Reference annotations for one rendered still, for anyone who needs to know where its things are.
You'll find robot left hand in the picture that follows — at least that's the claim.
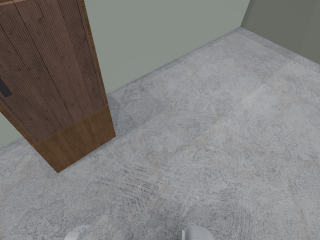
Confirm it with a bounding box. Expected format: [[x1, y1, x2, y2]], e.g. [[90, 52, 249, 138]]
[[64, 224, 92, 240]]

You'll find right robot thigh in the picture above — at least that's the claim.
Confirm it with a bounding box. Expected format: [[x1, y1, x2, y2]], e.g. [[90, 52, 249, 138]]
[[180, 225, 215, 240]]

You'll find cupboard door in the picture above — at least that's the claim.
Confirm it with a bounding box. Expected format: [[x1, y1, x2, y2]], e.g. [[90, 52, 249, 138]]
[[0, 0, 106, 143]]

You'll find handle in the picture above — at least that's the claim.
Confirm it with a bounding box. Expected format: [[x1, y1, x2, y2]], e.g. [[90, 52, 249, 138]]
[[0, 78, 13, 98]]

